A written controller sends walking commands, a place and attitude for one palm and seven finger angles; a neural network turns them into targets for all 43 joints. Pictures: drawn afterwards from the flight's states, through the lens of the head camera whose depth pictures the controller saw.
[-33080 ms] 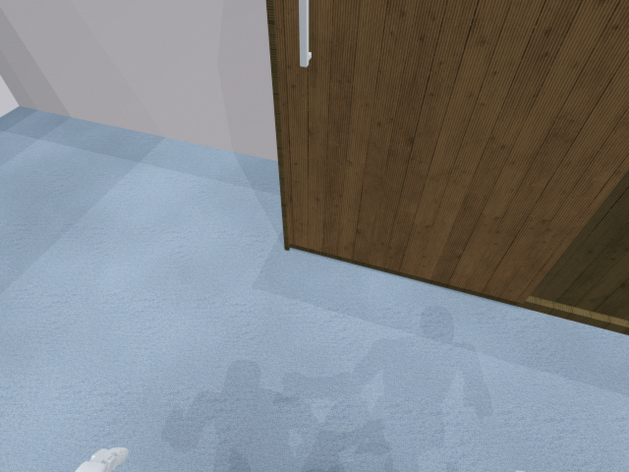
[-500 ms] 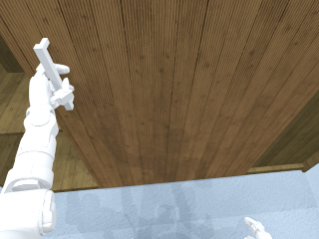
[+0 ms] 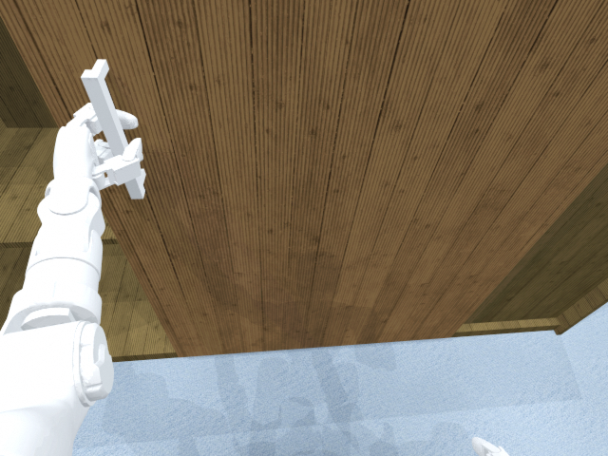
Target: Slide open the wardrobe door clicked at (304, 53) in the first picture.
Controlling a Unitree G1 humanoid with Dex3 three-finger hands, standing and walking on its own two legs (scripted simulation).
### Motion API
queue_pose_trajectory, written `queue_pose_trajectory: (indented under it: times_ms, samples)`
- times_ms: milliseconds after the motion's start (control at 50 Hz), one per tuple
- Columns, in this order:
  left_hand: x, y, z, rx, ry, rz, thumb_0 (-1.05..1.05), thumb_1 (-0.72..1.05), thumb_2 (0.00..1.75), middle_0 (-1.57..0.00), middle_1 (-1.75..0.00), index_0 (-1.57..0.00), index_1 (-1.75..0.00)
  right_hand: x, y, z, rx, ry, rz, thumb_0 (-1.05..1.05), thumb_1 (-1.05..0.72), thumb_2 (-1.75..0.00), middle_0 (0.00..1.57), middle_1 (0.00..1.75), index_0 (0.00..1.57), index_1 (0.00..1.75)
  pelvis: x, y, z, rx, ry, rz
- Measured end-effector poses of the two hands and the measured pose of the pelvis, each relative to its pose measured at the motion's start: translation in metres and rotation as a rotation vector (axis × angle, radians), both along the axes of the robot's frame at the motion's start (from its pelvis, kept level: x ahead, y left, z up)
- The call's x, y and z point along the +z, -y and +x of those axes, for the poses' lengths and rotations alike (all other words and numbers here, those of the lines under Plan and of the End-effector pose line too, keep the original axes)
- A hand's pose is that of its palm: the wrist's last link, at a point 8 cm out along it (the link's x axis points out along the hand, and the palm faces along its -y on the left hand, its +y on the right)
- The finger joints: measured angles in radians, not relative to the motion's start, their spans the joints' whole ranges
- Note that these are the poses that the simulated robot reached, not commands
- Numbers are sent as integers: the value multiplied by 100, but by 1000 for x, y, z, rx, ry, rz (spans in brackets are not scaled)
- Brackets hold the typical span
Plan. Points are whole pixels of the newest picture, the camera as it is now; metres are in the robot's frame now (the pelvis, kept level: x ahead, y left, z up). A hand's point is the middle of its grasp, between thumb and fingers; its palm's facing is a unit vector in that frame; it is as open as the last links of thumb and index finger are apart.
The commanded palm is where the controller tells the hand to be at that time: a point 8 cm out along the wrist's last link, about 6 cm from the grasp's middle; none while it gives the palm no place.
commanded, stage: loosen the grip on the handle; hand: left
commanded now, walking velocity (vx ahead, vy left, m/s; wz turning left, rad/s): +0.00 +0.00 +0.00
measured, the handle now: (121, 135) +0.49 +0.27 +0.15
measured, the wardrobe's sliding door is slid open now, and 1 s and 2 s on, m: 0.46 0.46 0.46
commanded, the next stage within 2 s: slip the hand off the handle in 0.46 s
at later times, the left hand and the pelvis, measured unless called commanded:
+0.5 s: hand (137, 167) +0.44 +0.24 +0.14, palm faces +0.28 -0.94 -0.20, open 13.9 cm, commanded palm +0.41 +0.28 +0.15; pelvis +0.00 -0.01 -0.01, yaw -1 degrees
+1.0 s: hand (82, 173) +0.42 +0.30 +0.14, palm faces +0.36 -0.91 -0.21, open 14.5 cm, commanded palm +0.39 +0.34 +0.15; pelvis +0.02 -0.02 -0.01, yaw +0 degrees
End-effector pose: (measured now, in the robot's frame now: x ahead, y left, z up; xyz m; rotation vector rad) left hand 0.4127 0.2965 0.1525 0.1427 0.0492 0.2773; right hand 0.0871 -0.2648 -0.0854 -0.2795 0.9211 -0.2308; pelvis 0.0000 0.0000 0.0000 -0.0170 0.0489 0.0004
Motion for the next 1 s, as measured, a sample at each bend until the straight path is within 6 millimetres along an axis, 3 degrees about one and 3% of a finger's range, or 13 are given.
queue_pose_trajectory:
  times_ms: [80,240,360,500,740,860,1000]
  samples:
    - [2,0,-6,19,12,38,-2,42,67,-43,-137,-44,-142,3,8,-7,9,27,-14,1,-90,-90,21,30,21,30,-3,1,-10,9,-4,-6]
    - [-4,8,-5,12,30,61,0,-20,37,-41,-135,-40,-137,-11,14,-37,-10,-38,-15,0,-90,-90,21,30,21,30,-11,3,-22,8,-30,-7]
    - [-6,9,-1,14,38,80,0,-44,26,-37,-129,-35,-130,-20,10,-56,-55,-83,9,1,-90,-90,21,30,21,30,-12,6,-16,-13,-43,-8]
    - [-6,9,-3,1,34,62,-1,-52,21,-34,-123,-34,-124,-24,3,-51,-82,-93,35,1,-90,-90,21,30,21,30,-9,7,-2,-24,-34,-8]
    - [-6,5,-5,9,24,54,-1,-55,20,-34,-120,-35,-122,-15,7,7,-46,8,29,1,-90,-90,21,30,21,30,-7,11,13,-23,-39,0]
    - [-6,-18,-13,73,5,51,-1,-55,20,-30,-118,-33,-120,-9,13,25,-42,42,17,1,-90,-90,21,30,21,30,-7,15,19,-24,-41,3]
    - [-1,-49,-29,98,-6,71,-1,-55,20,-27,-116,-28,-117,-11,19,27,-28,3,0,0,-90,-90,21,30,21,30,-7,18,22,-6,-46,-1]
